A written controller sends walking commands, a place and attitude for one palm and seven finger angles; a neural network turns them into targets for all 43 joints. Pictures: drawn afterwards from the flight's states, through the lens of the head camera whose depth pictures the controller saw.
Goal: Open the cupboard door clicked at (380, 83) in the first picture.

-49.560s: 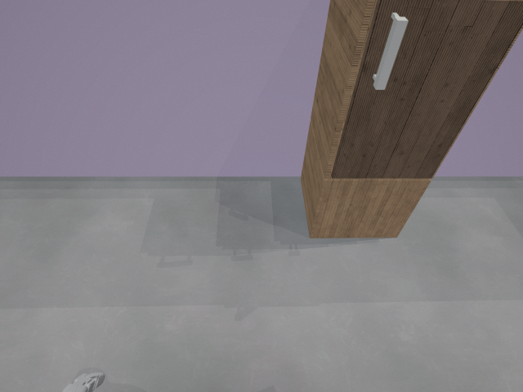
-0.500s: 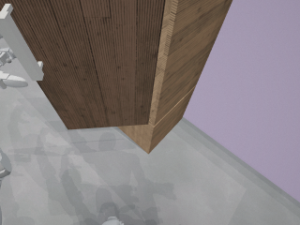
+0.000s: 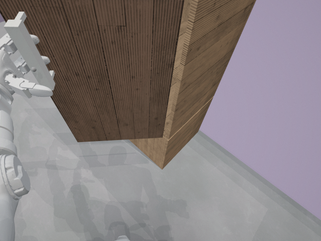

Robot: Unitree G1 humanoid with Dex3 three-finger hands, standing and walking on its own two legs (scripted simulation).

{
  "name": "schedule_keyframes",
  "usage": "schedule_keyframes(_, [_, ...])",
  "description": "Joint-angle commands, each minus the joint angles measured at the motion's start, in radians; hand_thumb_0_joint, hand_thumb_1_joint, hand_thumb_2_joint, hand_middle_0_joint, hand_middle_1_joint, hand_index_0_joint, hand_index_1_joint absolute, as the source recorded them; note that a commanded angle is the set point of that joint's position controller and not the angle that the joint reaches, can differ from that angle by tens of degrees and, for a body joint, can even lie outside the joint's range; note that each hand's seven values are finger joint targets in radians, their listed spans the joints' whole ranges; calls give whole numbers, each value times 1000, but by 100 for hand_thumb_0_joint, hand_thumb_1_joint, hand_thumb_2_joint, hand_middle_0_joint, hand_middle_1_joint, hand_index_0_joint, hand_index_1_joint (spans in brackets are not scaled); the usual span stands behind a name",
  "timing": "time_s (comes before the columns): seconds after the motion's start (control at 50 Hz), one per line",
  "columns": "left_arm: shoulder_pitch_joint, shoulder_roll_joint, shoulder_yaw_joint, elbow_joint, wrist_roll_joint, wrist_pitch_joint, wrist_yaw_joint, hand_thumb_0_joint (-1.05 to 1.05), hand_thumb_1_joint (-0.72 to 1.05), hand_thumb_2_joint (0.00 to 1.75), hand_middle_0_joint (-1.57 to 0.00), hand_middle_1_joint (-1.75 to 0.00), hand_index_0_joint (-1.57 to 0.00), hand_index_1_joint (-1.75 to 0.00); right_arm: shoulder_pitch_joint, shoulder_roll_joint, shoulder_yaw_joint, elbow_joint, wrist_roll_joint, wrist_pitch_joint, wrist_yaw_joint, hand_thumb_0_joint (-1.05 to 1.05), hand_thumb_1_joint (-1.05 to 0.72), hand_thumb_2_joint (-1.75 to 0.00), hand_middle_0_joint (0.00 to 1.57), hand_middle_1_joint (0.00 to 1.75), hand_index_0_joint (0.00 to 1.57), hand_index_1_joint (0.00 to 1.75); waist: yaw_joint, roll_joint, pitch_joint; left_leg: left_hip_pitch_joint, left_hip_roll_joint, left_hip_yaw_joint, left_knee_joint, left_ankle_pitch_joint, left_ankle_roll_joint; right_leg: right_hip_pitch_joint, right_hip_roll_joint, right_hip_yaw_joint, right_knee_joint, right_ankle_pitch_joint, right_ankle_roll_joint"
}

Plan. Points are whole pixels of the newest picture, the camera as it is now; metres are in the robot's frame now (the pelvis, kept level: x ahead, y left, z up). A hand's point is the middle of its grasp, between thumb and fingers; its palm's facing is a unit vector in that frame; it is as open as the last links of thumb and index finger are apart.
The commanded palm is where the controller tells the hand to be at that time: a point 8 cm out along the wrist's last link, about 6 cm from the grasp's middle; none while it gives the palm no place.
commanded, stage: slide the fingers in behind the handle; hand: left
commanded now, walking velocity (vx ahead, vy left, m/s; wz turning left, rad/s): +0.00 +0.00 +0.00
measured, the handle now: (36, 54) +0.52 +0.28 +0.16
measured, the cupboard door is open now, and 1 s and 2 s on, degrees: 48 48 72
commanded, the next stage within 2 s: close the thumb around the handle in 0.40 s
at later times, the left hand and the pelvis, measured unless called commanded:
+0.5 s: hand (31, 72) +0.46 +0.27 +0.16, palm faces +0.06 -1.00 +0.02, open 14.0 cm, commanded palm +0.44 +0.32 +0.15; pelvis -0.01 +0.00 +0.00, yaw +0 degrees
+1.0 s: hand (40, 67) +0.48 +0.26 +0.16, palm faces +0.05 -1.00 +0.02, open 7.5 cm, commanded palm +0.45 +0.31 +0.15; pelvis +0.00 +0.00 +0.00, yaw +0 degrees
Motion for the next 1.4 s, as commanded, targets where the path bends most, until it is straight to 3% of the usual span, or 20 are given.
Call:
schedule_keyframes(0.0, [-410, 320, 76, -222, -16, -60, 24, 0, -50, 30, -30, -120, -30, -120, 97, -181, -71, -81, -1, -28, -12, 0, -90, -90, 20, 30, 20, 30, 13, 123, -358, 455, -15, -61, -47, 397, 25, -42, 11, 6, -69, 399, 1])
schedule_keyframes(0.04, [-413, 358, 103, -251, -10, -70, 36, 0, -50, 30, -30, -120, -30, -120, 91, -182, -70, -89, 0, -26, -13, 0, -90, -90, 20, 30, 20, 30, 23, 122, -392, 452, -17, -53, -46, 425, 27, -2, 8, 14, -60, 445, 3])
schedule_keyframes(0.1, [-426, 296, 48, -246, 4, -73, 40, 0, -50, 30, -30, -120, -30, -120, 84, -175, -67, -93, 0, -26, -10, 0, -90, -90, 20, 30, 20, 30, 4, 136, -341, 455, -16, -59, -50, 387, 24, -52, 11, 8, -68, 389, 4])
schedule_keyframes(0.18, [-431, 325, 74, -216, -7, -79, 31, 0, -50, 30, -30, -120, -30, -120, 85, -182, -68, -90, 3, -25, -18, 0, -90, -90, 20, 30, 20, 30, 2, 113, -344, 441, -16, -56, -55, 351, 27, -34, 9, 15, -74, 379, 3])
schedule_keyframes(0.26, [-444, 295, 41, -212, -11, -79, 12, 0, -50, 30, -30, -120, -30, -120, 85, -180, -67, -82, 3, -28, -21, 0, -90, -90, 20, 30, 20, 30, -4, 135, -347, 465, -14, -62, -51, 367, 24, -56, 8, 12, -74, 379, 2])
schedule_keyframes(0.38, [-482, 277, 11, -164, -13, -57, 8, 0, -50, 30, -30, -120, -30, -120, 88, -183, -64, -76, 5, -32, -27, 0, -90, -90, 20, 30, 20, 30, -26, 91, -291, 409, -16, -62, -66, 275, 30, -76, 3, 16, -93, 312, 7])
schedule_keyframes(0.44, [-497, 316, 37, -189, -6, -74, 18, 0, -50, 30, -30, -120, -30, -120, 95, -186, -65, -72, 2, -36, -28, 0, -90, -90, 20, 30, 20, 30, -15, 132, -351, 442, -16, -66, -59, 306, 27, -68, 3, 19, -82, 326, 4])
schedule_keyframes(0.48, [-518, 300, 26, -192, -1, -85, 24, 0, -50, 30, -30, -120, -30, -120, 100, -183, -65, -63, -1, -39, -27, 0, -90, -90, 20, 30, 20, 30, -22, 158, -344, 462, -12, -73, -55, 309, 21, -101, 4, 14, -83, 306, 2])
schedule_keyframes(0.56, [-512, 300, 27, -175, 0, -90, 32, 0, -28, 40, -32, -122, -32, -122, 100, -183, -64, -64, -2, -41, -25, 0, -90, -90, 20, 30, 20, 30, -21, 137, -353, 444, -13, -74, -59, 286, 24, -85, 6, 13, -82, 291, 4])
schedule_keyframes(0.62, [-513, 307, 32, -201, 3, -90, 37, 0, -11, 47, -33, -124, -33, -124, 107, -184, -64, -66, -4, -41, -25, 0, -90, -90, 20, 30, 20, 30, -11, 171, -377, 467, -13, -77, -54, 328, 21, -83, 6, 9, -72, 311, -2])
schedule_keyframes(0.68, [-500, 307, 33, -160, 9, -71, 45, 0, 6, 54, -34, -126, -34, -126, 112, -187, -66, -63, -4, -39, -23, 0, -90, -90, 20, 30, 20, 30, -20, 119, -343, 434, -10, -73, -59, 295, 24, -89, 8, 10, -83, 299, 7])
schedule_keyframes(0.8, [-491, 272, 15, -211, 8, -79, 45, 0, 40, 68, -36, -130, -36, -130, 118, -182, -70, -62, -7, -40, -19, 0, -90, -90, 20, 30, 20, 30, -14, 163, -372, 487, -7, -77, -55, 349, 19, -95, 12, 4, -76, 324, 1])
schedule_keyframes(0.9, [-447, 259, 20, -184, -12, -62, 35, 0, 68, 80, -38, -133, -38, -133, 111, -180, -69, -70, -1, -36, -18, 0, -90, -90, 20, 30, 20, 30, -10, 108, -336, 441, -12, -59, -61, 334, 26, -60, 11, 9, -83, 350, 5])
schedule_keyframes(0.98, [-439, 313, 62, -187, 4, -59, 56, 0, 90, 90, -40, -135, -40, -135, 111, -180, -67, -75, -3, -34, -18, 0, -90, -90, 20, 30, 20, 30, 3, 103, -332, 422, -15, -58, -61, 344, 28, -40, 8, 13, -79, 367, 5])
schedule_keyframes(1.04, [-446, 330, 74, -252, 12, -84, 65, 0, 90, 90, -40, -135, -40, -135, 104, -175, -69, -84, -4, -30, -16, 0, -90, -90, 20, 30, 20, 30, 10, 147, -394, 463, -16, -51, -48, 415, 25, -13, 8, 18, -63, 430, 4])
schedule_keyframes(1.06, [-440, 292, 50, -247, 8, -87, 63, 0, 90, 90, -40, -135, -40, -135, 101, -171, -67, -86, -3, -30, -14, 0, -90, -90, 20, 30, 20, 30, 1, 142, -378, 469, -16, -51, -47, 410, 25, -27, 10, 16, -68, 422, 5])
schedule_keyframes(1.14, [-415, 338, 93, -202, -2, -82, 54, 0, 90, 90, -40, -135, -40, -135, 94, -176, -66, -88, 2, -21, -19, 0, -90, -90, 20, 30, 20, 30, 6, 87, -347, 412, -19, -39, -52, 380, 32, 10, 8, 24, -70, 444, 9])
schedule_keyframes(1.28, [-447, 335, 70, -202, 10, -73, 50, 0, 90, 90, -40, -135, -40, -135, 93, -176, -66, -89, 2, -18, -25, 0, -90, -90, 20, 30, 20, 30, -5, 109, -350, 417, -19, -39, -49, 363, 32, -4, 2, 30, -75, 432, 12])
schedule_keyframes(1.3, [-463, 253, 10, -228, 2, -73, 47, 0, 90, 90, -40, -135, -40, -135, 89, -166, -66, -94, 1, -22, -20, 0, -90, -90, 20, 30, 20, 30, -14, 113, -356, 436, -21, -40, -51, 364, 32, -10, 4, 26, -77, 431, 13])
schedule_keyframes(1.38, [-363, 266, 47, -259, -12, -79, 51, 0, 90, 90, -40, -135, -40, -135, 82, -169, -70, -99, 2, -21, -17, 0, -90, -90, 20, 30, 20, 30, 19, 125, -404, 464, -20, -38, -50, 401, 28, 19, 7, 23, -70, 454, 7])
